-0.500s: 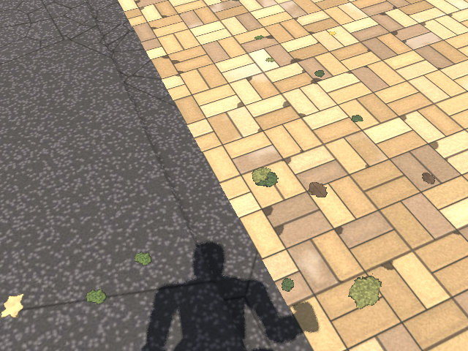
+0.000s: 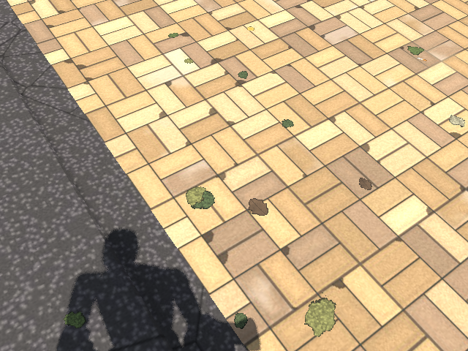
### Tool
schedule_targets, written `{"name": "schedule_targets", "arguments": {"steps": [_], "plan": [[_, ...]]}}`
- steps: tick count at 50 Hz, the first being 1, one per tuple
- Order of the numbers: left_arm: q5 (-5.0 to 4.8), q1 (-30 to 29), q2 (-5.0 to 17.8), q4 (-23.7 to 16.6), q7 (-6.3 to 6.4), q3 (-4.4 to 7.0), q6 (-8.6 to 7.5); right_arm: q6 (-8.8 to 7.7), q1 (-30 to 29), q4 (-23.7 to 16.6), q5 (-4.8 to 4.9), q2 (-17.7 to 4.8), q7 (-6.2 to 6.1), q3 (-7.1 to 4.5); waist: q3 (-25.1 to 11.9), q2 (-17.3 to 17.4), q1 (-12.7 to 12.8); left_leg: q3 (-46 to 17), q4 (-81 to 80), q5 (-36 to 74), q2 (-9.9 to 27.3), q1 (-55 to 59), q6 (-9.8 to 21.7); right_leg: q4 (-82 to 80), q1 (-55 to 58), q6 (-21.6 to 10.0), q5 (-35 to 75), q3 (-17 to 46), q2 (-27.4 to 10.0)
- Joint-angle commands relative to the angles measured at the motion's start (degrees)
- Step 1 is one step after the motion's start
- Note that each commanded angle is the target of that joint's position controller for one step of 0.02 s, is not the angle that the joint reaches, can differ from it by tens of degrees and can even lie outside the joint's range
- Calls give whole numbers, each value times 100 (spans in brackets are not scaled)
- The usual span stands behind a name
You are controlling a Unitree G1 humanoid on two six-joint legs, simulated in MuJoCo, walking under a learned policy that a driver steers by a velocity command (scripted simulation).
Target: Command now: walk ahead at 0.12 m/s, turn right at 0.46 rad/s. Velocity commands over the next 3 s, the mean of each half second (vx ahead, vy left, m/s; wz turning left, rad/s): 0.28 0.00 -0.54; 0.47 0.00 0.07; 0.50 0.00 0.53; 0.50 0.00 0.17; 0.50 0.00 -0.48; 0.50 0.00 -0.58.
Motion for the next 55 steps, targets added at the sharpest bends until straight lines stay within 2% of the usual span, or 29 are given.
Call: {"name": "schedule_targets", "arguments": {"steps": [1, 4, 7, 10, 17, 18, 19, 20, 21, 22, 25, 26, 28, 30, 31, 34, 35, 36, 40, 42, 43, 44, 45, 46, 47, 48, 49, 52, 55], "plan": [[49, 462, 398, -296, -42, 124, 153, -71, 23, -427, 4, -710, -47, -160, -856, 705, 140, -844, -386, 3553, 1957, 166, 969, 467, 386, -27, 404, 177, -100], [40, 35, 506, -500, -72, 168, 261, -4, 273, -486, -39, -811, -58, -199, -720, 631, -36, -934, -270, 2875, 2160, 389, 997, 593, 53, -3, 242, 229, -99], [-28, -385, 358, -700, -199, 89, 264, 75, 341, -536, -110, -840, 3, -245, -424, 802, -213, -767, -561, -69, 1819, 288, 635, -773, 216, 89, -80, -58, -163], [32, -725, 566, -888, -236, 185, 292, -34, 645, -581, -152, -1061, 79, -352, -392, 576, -460, -1417, -574, -1398, 2447, 421, 803, -361, -56, -65, -101, 74, -343], [-7, -393, 223, -1005, -233, 30, 158, 33, 315, -468, -75, -1352, 294, -477, -430, 900, -263, -232, 345, -418, 2240, -329, 160, -1835, 1801, -341, -1513, -746, -88], [-9, 319, 186, -782, -214, 48, 101, 106, 47, -482, -5, -1329, 331, -471, -569, 671, 194, 201, 1267, -356, 1985, -842, 6, -2499, 2731, -379, -1172, -904, 132], [-9, 1530, 398, -309, -113, 149, 14, 154, -409, -585, 54, -1145, 392, -427, -483, -365, 888, 709, 3321, -179, 1339, -1642, -184, -3466, 3629, -544, -854, -602, 269], [-76, 1743, 1126, -162, -46, 263, -53, 127, -551, -903, -34, -631, 495, -314, 176, -2170, 694, 534, 5200, -2697, 553, -3676, -401, -3841, 3884, -971, 1098, 1797, -1084], [-278, 1882, 1264, -419, -2, 226, -176, 98, -939, -1273, -238, -821, 497, -298, 42, -1394, 807, -444, 5287, -2469, 474, -4360, -564, -4337, 3741, -1674, 2500, 3119, -1853], [-130, 1651, 1404, -475, 51, 269, -243, 96, -1364, -1376, -179, -913, 443, -295, 115, -694, 737, -849, 5231, -2031, 593, -4460, -699, -4658, 3611, -1980, 1426, 3378, -2166], [-98, 294, 1152, -738, 106, 183, -280, 146, -906, -1022, -128, -1166, 408, -332, 253, -28, -123, -1114, 4039, -941, 606, -3448, -765, -4746, 2956, -1666, 1230, 2220, -1451], [219, 184, -240, -563, -352, -301, -857, -87, -872, -979, -583, -815, 422, -185, -338, -366, -134, -1771, 4648, -513, 492, -3563, -467, -4372, 2651, -1535, -623, 1978, -1369], [306, 348, 44, -373, -468, -248, -1155, -73, -584, -831, -646, -411, 523, 49, -277, 197, -241, -1653, 4383, 402, 446, -3643, -250, -4206, 2294, -1448, -697, 1506, -1117], [417, 514, 465, -343, -337, -203, -1194, -133, -593, -796, -546, -591, 612, 111, -378, 391, -64, -1318, 4066, 1007, 387, -3566, -283, -4017, 2118, -1437, -382, 1236, -980], [475, 1084, 184, -93, -142, -287, -1187, -197, -770, -834, -413, -567, 619, 174, -325, 450, 218, -1831, 3365, 2052, 648, -4328, -494, -3698, 2878, -1406, -422, 1414, -1119], [266, 2361, -130, 283, 97, -468, -1111, -247, -1712, -904, -447, -437, 644, 313, -37, 292, 893, -1456, 1421, 3619, 727, -5137, -621, -3119, 3574, -1253, -804, 1278, -937], [-637, 1612, 460, 215, 272, -129, -933, -476, -2645, -1347, 410, -716, 690, 104, 554, 372, 694, -1466, 649, 3323, 505, -3706, -296, -3629, 2121, -1017, -315, 1348, -1066], [-609, 1541, 807, 211, 312, -91, -889, -554, -2647, -1350, 474, -684, 784, 146, 385, 427, 681, -1141, 311, 4008, 254, -2352, -223, -3675, 1209, -851, -762, 926, -852], [-356, 1511, 333, 471, 154, -103, -878, -305, -1172, -828, 350, -651, 732, -15, 101, 55, 158, -1221, 259, 3702, 20, -948, -208, -2369, 1849, -605, -371, 434, -609], [-306, 1182, 414, 494, 63, -66, -783, -238, 818, -59, 289, -927, 641, -273, -694, -186, -824, -929, 21, 3466, -66, 896, 11, -5, 1900, -422, 1755, 115, -560], [-295, 975, 339, 402, 41, -37, -827, -148, 1753, 277, 239, -1183, 580, -411, -848, 55, -1299, -1253, 108, 3298, 258, 2271, 290, 2211, 753, -117, 1017, -123, -221], [-245, 1778, -447, 185, -1, -177, -944, -169, 1728, 347, 16, -1446, 559, -354, -1530, 1746, -534, -2432, 1823, 5087, 1146, 4123, 783, 4623, -1463, 165, -3592, 183, 57], [-369, 2138, -96, 5, -19, -249, -1083, -81, 1730, 206, 70, -1327, 547, -368, -2487, 1617, -570, -3780, 1653, 4582, 1673, 4573, 1515, 4513, -1882, 196, -3449, 982, -38], [-611, 1652, 182, -381, -5, -219, -1178, 28, 1431, 95, 227, -1585, 465, -513, -2738, 1402, -594, -4890, 273, 243, 2099, 4248, 1927, 3615, -2424, 152, -2431, 1032, -261], [-525, 592, 452, -621, 196, -93, -1134, 34, 625, -180, 213, -1229, 389, -421, -1690, 202, -508, -5127, -839, -1465, 1831, 2530, 1444, 2566, -2265, 51, -1220, 752, -418], [-471, 583, 335, -728, 333, -101, -1010, -1, 55, -290, 82, -1208, 325, -380, -1470, 499, -41, -5640, -872, -1666, 2076, 1477, 1622, 2416, -2081, 210, -777, 935, -533], [-308, 679, 402, -681, 425, -94, -885, -59, -201, -432, -15, -1036, 315, -317, -1239, 61, 108, -5800, -1021, -1450, 2039, 397, 1691, 2140, -1505, 366, -798, 1085, -681], [-120, 755, 438, -731, 455, 4, -766, -201, -566, -441, 52, -999, 177, -329, -579, 609, 555, -4113, -1115, -638, 1194, -1761, 1283, 483, -393, 521, -644, 1059, -942], [-25, 88, 59, -904, 361, -121, -843, -150, -313, -421, 211, -1003, 37, -392, -694, 572, 268, -2955, -831, 174, 542, -2068, 952, -1021, 349, 565, 628, 707, -729]]}}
